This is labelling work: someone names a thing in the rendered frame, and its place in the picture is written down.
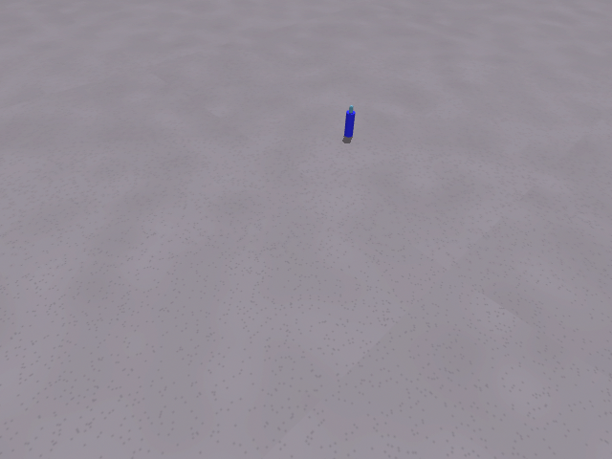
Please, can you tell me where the bottle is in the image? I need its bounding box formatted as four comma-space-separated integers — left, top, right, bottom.
344, 105, 356, 138

